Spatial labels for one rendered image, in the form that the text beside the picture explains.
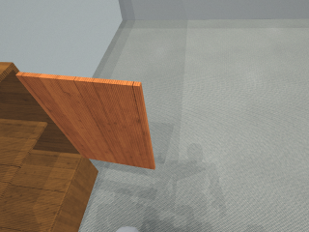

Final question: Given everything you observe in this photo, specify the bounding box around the cupboard door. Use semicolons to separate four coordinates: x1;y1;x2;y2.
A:
15;72;155;170

